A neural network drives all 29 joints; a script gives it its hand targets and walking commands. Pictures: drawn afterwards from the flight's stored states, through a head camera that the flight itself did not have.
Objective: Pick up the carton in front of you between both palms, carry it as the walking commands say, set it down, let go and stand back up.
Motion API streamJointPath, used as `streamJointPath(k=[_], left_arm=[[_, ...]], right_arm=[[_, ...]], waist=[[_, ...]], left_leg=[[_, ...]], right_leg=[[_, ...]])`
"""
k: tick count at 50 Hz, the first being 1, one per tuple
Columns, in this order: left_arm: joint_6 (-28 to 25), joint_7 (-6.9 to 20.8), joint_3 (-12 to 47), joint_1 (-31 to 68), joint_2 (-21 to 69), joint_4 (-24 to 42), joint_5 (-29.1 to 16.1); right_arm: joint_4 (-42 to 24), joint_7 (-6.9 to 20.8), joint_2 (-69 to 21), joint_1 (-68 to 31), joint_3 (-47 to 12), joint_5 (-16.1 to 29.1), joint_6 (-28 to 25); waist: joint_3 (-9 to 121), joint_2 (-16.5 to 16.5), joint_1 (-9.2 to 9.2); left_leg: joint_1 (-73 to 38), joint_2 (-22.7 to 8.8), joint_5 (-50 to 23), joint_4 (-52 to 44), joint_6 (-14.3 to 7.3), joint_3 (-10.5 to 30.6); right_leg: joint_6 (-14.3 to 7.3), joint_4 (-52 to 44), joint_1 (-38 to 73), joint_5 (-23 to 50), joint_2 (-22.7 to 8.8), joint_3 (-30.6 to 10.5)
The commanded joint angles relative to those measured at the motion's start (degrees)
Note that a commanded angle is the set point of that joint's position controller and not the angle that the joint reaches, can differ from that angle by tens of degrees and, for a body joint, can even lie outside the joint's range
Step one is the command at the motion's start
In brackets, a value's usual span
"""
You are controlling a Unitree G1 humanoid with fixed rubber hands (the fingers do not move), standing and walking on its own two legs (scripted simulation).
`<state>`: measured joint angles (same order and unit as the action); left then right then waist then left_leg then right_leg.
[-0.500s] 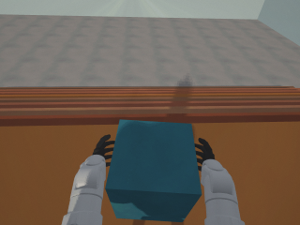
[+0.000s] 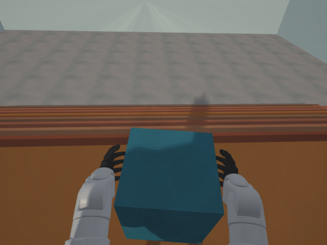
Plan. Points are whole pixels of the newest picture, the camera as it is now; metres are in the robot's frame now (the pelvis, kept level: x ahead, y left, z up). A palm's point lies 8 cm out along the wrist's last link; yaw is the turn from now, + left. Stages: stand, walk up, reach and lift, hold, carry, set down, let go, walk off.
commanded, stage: carry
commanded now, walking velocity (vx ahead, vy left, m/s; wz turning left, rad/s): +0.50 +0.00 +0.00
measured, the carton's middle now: (167, 188) +0.29 +0.00 +0.00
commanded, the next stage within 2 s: none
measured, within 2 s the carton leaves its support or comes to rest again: neither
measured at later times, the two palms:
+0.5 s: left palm (114, 127) +0.44 +0.16 +0.09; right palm (213, 127) +0.46 -0.14 +0.09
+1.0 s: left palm (126, 78) +0.75 +0.18 +0.09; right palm (197, 80) +0.76 -0.12 +0.09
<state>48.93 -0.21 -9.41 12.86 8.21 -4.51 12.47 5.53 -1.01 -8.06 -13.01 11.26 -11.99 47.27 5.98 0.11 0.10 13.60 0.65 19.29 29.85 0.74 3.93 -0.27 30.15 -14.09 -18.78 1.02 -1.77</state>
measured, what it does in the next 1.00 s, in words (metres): walks ahead: left foot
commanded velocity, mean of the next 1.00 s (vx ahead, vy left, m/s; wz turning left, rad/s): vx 0.50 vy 0.00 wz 0.00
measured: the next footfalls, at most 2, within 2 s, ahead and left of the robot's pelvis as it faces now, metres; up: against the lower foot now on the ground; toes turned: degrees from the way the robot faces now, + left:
left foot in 0.62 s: +0.42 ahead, +0.11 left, +0.00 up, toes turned +12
right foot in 1.12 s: +0.78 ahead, -0.06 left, +0.00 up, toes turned -11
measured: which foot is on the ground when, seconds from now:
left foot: down 0.00-0.32, up 0.34-0.60, down 0.62-1.00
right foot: down 0.00-0.66, up 0.68-1.00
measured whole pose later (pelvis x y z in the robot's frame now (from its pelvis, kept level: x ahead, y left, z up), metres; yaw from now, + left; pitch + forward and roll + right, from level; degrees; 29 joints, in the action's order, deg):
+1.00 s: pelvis +0.49 +0.03 +0.01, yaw +0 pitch +4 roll -1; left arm 69.1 -4.9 -4.6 7.0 7.4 23.5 6.2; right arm -20.9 -5.4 -7.6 -8.5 6.5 -4.6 67.4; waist 3.7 -0.2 -0.7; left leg 1.6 -0.1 17.0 14.2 -2.6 -12.0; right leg 0.0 41.2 -38.7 -4.8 -6.7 8.1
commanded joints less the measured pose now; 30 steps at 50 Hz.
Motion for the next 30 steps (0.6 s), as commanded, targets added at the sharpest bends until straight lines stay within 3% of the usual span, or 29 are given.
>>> streamJointPath(k=[1, 2, 4, 6, 7, 9, 10, 11, 12, 14, 15, 16, 17, 18, 19, 21, 24, 27, 29, 30], left_arm=[[2.09, 10.07, 37.79, 30.98, 48.61, 8.08, -18.11], [3.6, 9.75, 38.32, 30.92, 47.18, 9.7, -19.0], [7.27, 9.04, 39.42, 30.35, 45.89, 11.19, -20.56], [10.46, 8.73, 40.74, 29.99, 46.0, 14.43, -22.64], [11.71, 8.53, 41.02, 29.22, 45.73, 16.36, -23.39], [14.5, 8.66, 43.15, 30.04, 47.73, 19.22, -26.12], [15.73, 8.89, 44.16, 30.75, 48.44, 21.53, -27.31], [16.75, 9.22, 44.19, 29.85, 48.71, 22.73, -28.52], [17.59, 9.4, 44.27, 28.87, 48.78, 23.18, -29.38], [18.63, 9.39, 43.65, 25.05, 48.94, 23.71, -29.52], [19.02, 9.29, 43.7, 22.23, 49.73, 23.81, -29.35], [19.05, 8.89, 42.79, 20.43, 48.8, 24.68, -27.73], [19.17, 8.43, 41.64, 18.62, 48.15, 24.51, -26.27], [19.89, 7.94, 41.81, 20.54, 48.61, 26.43, -26.68], [20.3, 7.59, 42.38, 21.68, 48.82, 27.6, -27.22], [20.84, 7.68, 43.49, 23.05, 48.6, 30.31, -28.22], [21.53, 8.47, 44.32, 24.45, 48.17, 30.8, -30.06], [22.11, 9.4, 44.22, 22.96, 46.69, 29.97, -30.27], [22.32, 9.57, 44.18, 23.0, 46.15, 31.05, -30.64], [22.71, 9.75, 44.08, 23.62, 45.57, 30.69, -30.38]], right_arm=[[-6.79, 11.82, -48.75, -30.61, -38.79, 18.72, 3.7], [-7.23, 11.63, -47.94, -29.58, -39.51, 19.39, 5.53], [-9.4, 11.32, -47.31, -29.93, -40.93, 21.73, 9.09], [-11.84, 11.07, -47.85, -30.36, -42.37, 24.66, 12.1], [-13.89, 11.05, -48.99, -30.43, -43.27, 26.31, 13.34], [-14.42, 10.48, -48.48, -25.92, -43.27, 26.51, 15.62], [-16.68, 10.03, -48.64, -25.0, -43.34, 26.3, 16.67], [-19.48, 9.45, -48.37, -25.04, -43.41, 26.5, 17.92], [-21.61, 9.0, -48.48, -24.44, -43.81, 26.54, 18.92], [-24.94, 8.63, -49.47, -22.9, -44.2, 26.97, 20.31], [-26.33, 8.7, -49.47, -21.48, -44.71, 27.45, 20.88], [-28.82, 9.28, -50.27, -23.27, -45.95, 28.75, 21.59], [-30.25, 9.84, -49.62, -25.16, -46.86, 29.93, 22.33], [-29.31, 10.15, -49.32, -26.37, -47.01, 30.61, 22.67], [-29.15, 10.42, -48.66, -25.4, -46.78, 31.1, 22.69], [-28.55, 10.27, -48.77, -24.08, -46.32, 31.24, 22.87], [-26.84, 9.4, -48.69, -21.05, -44.59, 28.74, 22.85], [-26.6, 8.79, -48.48, -19.27, -43.52, 26.78, 23.1], [-27.61, 8.59, -48.85, -19.74, -43.74, 27.03, 23.42], [-26.3, 8.75, -48.42, -19.34, -42.94, 26.48, 23.6]], waist=[[7.92, -2.52, -0.02], [7.34, -3.83, 0.04], [6.62, -7.69, 0.29], [6.82, -6.84, 0.26], [7.62, -5.18, 0.2], [7.97, 11.4, -0.96], [5.48, 14.45, -1.23], [4.86, 11.69, -1.55], [6.5, 9.24, -1.53], [10.81, 6.51, -0.83], [13.39, 3.31, 0.17], [12.58, -9.39, 1.25], [11.12, -20.45, 1.7], [9.24, -13.99, 2.28], [10.02, -8.15, 2.32], [10.64, -3.81, 1.96], [8.5, -7.43, 1.38], [7.76, -8.97, 0.86], [11.2, -10.08, -0.09], [14.01, -8.41, -0.72]], left_leg=[[5.51, -4.07, 13.16, -2.41, -2.1, 0.21], [7.77, -3.73, 12.49, -0.74, -2.03, -0.31], [8.93, -0.95, 6.88, 2.93, -1.53, -5.61], [3.85, -0.57, 4.18, -1.96, -2.05, -7.42], [-1.3, -2.35, 3.77, -5.76, -2.58, -4.89], [-13.45, -14.92, 6.24, -12.3, -7.42, 14.97], [-17.22, -18.44, -0.92, -12.79, -10.76, 20.65], [-19.02, -19.19, -7.91, -11.88, -12.4, 20.67], [-18.63, -19.0, -12.61, -10.58, -12.02, 17.16], [-8.26, -14.04, -10.8, -5.53, -7.51, 4.99], [2.28, -10.56, -8.74, -0.07, -4.6, -1.38], [15.09, -5.0, -8.04, 13.95, -1.6, -9.35], [31.27, -0.79, 4.71, 24.25, -0.1, -13.29], [38.35, -1.51, 12.79, 29.03, -1.04, -9.79], [40.86, -3.22, 14.15, 30.85, -1.52, -8.62], [39.36, -5.94, 9.07, 25.46, -2.32, -8.0], [28.8, -3.76, -2.54, 13.4, -1.41, -12.29], [12.86, -0.62, -12.5, 3.71, -2.27, -15.96], [-1.43, 1.58, -14.53, 1.03, -3.07, -18.71], [-10.19, 3.24, -11.65, -1.13, -3.27, -21.37]], right_leg=[[-2.75, -8.65, -0.6, -18.64, -8.11, -6.69], [-3.62, -9.92, -0.69, -20.62, -9.65, -9.21], [-5.36, -13.22, -0.37, -20.86, -12.97, -13.66], [-5.5, -11.42, -2.52, -17.2, -12.62, -11.11], [-4.18, -6.63, -5.31, -14.0, -10.25, -6.31], [-0.34, 11.61, -18.79, -5.97, -3.1, 6.05], [0.3, 11.85, -26.01, -8.96, -2.53, 7.82], [0.25, 9.88, -28.0, -10.89, -2.45, 7.82], [-0.02, 6.61, -24.79, -10.35, -2.41, 8.2], [0.12, -4.09, -4.76, -0.02, -0.65, 11.44], [-1.07, -7.5, 10.29, 1.93, -2.31, 8.28], [-5.0, -13.81, 20.3, -1.68, -11.87, -7.47], [-10.51, -14.09, 30.13, 14.05, -22.12, -22.52], [-13.31, -12.82, 33.39, 28.29, -23.76, -24.03], [-13.59, -11.59, 35.38, 31.68, -23.65, -21.18], [-10.69, -14.49, 33.2, 25.38, -23.13, -15.35], [-6.57, -16.33, 24.92, 25.73, -17.02, -2.25], [-3.77, -15.48, 14.73, 33.27, -14.95, 6.06], [-1.78, -5.97, 10.8, 43.54, -14.06, 10.7], [-0.78, 2.88, 7.92, 42.58, -11.46, 14.26]])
